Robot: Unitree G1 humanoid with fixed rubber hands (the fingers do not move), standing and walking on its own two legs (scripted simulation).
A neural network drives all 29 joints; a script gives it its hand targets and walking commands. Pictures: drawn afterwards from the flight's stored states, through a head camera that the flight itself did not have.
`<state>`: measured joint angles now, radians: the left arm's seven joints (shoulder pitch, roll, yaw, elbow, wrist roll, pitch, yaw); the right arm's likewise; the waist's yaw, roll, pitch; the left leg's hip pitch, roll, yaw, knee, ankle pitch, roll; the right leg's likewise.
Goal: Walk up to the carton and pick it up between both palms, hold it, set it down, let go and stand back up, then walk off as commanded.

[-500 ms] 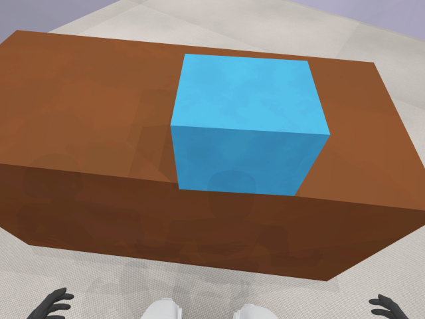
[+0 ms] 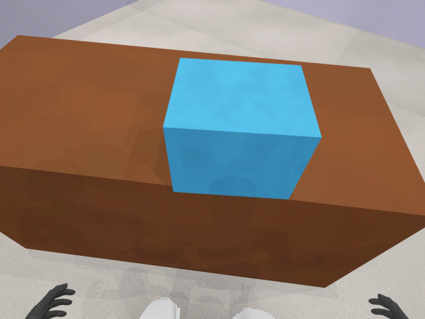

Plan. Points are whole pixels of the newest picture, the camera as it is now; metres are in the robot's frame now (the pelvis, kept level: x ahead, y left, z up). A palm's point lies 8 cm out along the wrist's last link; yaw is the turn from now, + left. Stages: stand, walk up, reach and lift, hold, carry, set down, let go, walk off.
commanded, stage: walk up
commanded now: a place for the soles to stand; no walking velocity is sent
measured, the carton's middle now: (235, 130) +0.49 -0.03 +0.06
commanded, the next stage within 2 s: stand in 1.06 s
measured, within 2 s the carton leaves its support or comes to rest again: neither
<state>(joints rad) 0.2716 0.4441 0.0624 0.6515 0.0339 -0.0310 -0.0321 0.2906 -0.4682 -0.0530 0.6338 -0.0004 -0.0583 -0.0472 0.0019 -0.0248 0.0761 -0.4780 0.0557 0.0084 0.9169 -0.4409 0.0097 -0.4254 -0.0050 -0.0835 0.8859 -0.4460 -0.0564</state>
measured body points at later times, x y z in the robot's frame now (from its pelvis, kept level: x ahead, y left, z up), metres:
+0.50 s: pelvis +0.00 +0.02 +0.00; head +0.02 +0.03 +0.45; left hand +0.13 +0.34 -0.09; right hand +0.14 -0.31 -0.06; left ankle +0.04 +0.15 -0.70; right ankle +0.02 -0.09 -0.70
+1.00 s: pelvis +0.00 +0.03 +0.00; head +0.02 +0.05 +0.45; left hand +0.14 +0.35 -0.09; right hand +0.14 -0.30 -0.05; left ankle +0.04 +0.15 -0.70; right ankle +0.02 -0.09 -0.70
